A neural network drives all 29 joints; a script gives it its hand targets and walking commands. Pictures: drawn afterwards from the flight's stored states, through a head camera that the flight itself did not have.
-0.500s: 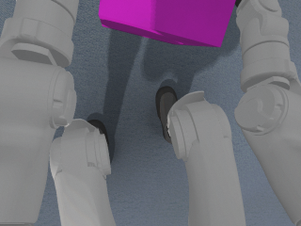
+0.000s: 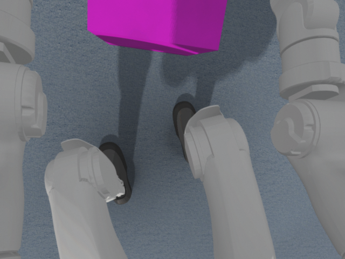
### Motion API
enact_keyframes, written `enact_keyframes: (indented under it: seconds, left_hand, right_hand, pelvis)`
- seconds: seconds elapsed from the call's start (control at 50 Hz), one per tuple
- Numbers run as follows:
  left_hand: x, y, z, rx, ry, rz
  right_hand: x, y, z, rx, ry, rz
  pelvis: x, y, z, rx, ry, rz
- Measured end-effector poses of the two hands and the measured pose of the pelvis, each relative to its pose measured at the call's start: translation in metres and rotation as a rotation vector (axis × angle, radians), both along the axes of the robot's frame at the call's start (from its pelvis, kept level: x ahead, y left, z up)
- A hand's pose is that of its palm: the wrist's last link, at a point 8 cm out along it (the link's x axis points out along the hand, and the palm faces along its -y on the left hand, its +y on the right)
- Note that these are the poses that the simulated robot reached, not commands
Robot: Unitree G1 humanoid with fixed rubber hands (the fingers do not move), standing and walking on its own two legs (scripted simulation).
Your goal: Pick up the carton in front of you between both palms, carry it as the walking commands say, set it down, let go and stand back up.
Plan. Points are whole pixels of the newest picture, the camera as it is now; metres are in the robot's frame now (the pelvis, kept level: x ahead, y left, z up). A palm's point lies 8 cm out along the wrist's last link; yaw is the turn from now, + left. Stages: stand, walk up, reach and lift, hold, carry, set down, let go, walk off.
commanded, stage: set down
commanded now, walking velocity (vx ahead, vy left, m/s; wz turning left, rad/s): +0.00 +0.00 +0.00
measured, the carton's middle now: out of the picture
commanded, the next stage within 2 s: let go in 0.80 s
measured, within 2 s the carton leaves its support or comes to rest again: neither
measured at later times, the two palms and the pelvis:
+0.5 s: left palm out of the picture +0.65 +0.07 +0.02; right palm out of the picture +0.52 -0.29 +0.02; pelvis +0.03 +0.00 +0.12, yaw +1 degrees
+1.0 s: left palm out of the picture +0.61 +0.09 +0.15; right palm out of the picture +0.50 -0.28 +0.15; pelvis +0.05 +0.00 +0.24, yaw +3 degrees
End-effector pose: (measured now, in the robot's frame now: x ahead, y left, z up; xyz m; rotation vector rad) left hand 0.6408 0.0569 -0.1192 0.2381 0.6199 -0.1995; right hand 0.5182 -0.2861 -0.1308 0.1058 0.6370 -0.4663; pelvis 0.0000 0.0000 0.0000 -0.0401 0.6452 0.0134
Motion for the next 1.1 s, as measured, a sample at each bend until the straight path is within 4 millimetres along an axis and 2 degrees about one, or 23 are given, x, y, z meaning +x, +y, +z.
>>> enact_keyframes:
  seconds: [0.12, 0.3, 0.42, 0.72, 0.86, 0.92, 0.98, 1.1]
  left_hand:
    - [0.001, 0.002, 0.038, -0.013, 0.035, 0.012]
    - [0.006, 0.014, 0.082, -0.014, 0.020, 0.010]
    - [0.008, 0.015, 0.115, -0.016, 0.015, -0.005]
    - [0.007, 0.018, 0.209, -0.015, 0.026, 0.004]
    - [0.004, 0.023, 0.247, -0.018, 0.039, 0.010]
    - [-0.003, 0.025, 0.258, -0.013, 0.040, 0.024]
    - [-0.019, 0.031, 0.266, -0.003, 0.040, 0.057]
    - [-0.078, 0.047, 0.281, 0.027, 0.044, 0.179]
  right_hand:
    - [-0.007, -0.005, 0.041, -0.005, 0.011, -0.009]
    - [0.000, -0.001, 0.089, -0.023, 0.009, -0.001]
    - [0.001, -0.003, 0.125, -0.033, 0.011, -0.001]
    - [-0.003, -0.009, 0.219, -0.020, -0.002, -0.001]
    - [-0.005, -0.007, 0.255, -0.019, 0.003, 0.014]
    - [-0.009, -0.003, 0.265, -0.029, 0.015, 0.048]
    - [-0.018, 0.004, 0.273, -0.044, 0.038, 0.107]
    - [-0.052, 0.014, 0.296, -0.073, 0.101, 0.256]
  pelvis:
    - [0.002, 0.002, 0.029, 0.013, 0.060, -0.010]
    - [0.010, 0.003, 0.068, 0.019, 0.146, -0.003]
    - [0.020, 0.003, 0.097, 0.014, 0.187, 0.003]
    - [0.034, 0.003, 0.175, 0.024, 0.200, 0.000]
    - [0.038, 0.001, 0.209, 0.030, 0.189, 0.002]
    - [0.040, -0.001, 0.222, 0.035, 0.181, 0.002]
    - [0.045, -0.004, 0.237, 0.042, 0.164, 0.003]
    - [0.056, -0.012, 0.268, 0.054, 0.090, 0.012]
